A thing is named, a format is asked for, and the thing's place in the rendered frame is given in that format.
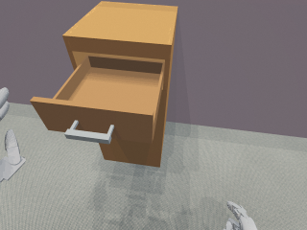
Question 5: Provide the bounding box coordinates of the robot left hand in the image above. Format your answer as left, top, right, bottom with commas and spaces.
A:
0, 87, 26, 183

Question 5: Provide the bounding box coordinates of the handle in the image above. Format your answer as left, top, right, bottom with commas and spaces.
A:
64, 120, 114, 145

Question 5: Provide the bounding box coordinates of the drawer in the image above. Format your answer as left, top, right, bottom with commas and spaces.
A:
30, 55, 165, 144

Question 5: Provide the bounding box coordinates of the cabinet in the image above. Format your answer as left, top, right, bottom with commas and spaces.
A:
62, 1, 178, 168

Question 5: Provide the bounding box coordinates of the robot right hand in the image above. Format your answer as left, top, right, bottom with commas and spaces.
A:
223, 201, 258, 230

